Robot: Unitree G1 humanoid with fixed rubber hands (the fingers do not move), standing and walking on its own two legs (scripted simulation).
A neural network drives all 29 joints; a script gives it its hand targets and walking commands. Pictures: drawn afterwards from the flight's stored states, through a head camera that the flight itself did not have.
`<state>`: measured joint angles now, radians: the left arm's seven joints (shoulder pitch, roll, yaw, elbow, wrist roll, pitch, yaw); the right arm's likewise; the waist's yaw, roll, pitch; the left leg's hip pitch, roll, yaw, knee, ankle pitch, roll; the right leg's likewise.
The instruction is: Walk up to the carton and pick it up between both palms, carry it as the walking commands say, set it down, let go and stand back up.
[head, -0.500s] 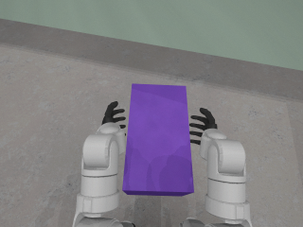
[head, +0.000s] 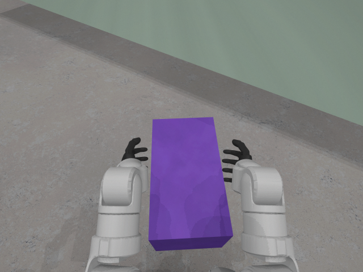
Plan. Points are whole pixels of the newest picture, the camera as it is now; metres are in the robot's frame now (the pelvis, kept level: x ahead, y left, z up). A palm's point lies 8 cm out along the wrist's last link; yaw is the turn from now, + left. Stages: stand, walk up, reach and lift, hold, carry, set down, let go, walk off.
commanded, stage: carry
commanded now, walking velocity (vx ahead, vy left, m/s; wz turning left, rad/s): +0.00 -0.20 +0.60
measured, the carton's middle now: (185, 181) +0.34 +0.01 -0.02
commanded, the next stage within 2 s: none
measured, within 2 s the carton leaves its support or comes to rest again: neither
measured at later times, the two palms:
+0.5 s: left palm (167, 200) +0.23 +0.05 +0.09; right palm (286, 179) +0.29 -0.18 +0.09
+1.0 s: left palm (211, 237) +0.18 -0.03 +0.09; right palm (305, 182) +0.30 -0.23 +0.07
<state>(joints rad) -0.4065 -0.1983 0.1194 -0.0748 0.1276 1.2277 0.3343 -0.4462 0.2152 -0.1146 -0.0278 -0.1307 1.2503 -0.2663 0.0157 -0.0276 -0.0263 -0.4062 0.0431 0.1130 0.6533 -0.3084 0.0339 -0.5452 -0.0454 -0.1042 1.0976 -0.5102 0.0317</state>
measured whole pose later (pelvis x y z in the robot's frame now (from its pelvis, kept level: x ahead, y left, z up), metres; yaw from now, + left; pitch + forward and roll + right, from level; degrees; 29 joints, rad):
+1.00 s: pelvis -0.03 -0.29 +0.01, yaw +36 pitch +4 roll +0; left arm -0.44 -0.21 0.10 -0.03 0.13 1.20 0.25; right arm -0.38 0.19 -0.13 -0.13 -0.13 1.25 -0.27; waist -0.02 0.07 -0.01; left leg -0.64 0.06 0.02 1.08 -0.49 -0.03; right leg -0.38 -0.09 -0.15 0.60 -0.28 -0.01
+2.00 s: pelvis +0.07 -0.50 +0.01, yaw +71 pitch +3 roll -1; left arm -0.41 -0.20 0.12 -0.03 0.13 1.23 0.34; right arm -0.46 0.22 -0.13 0.02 -0.13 1.23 -0.29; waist 0.01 -0.03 -0.05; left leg -0.37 0.04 0.08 0.60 -0.29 0.03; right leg -0.55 -0.08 -0.11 1.02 -0.44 0.05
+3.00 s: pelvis +0.30 -0.64 +0.01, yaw +106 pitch +3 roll +1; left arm -0.43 -0.21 0.10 -0.03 0.11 1.21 0.27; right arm -0.39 0.19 -0.13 -0.13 -0.11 1.26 -0.30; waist -0.03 0.06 0.00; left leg -0.60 0.04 0.07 1.12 -0.46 -0.05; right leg -0.36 -0.11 -0.18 0.58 -0.27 -0.01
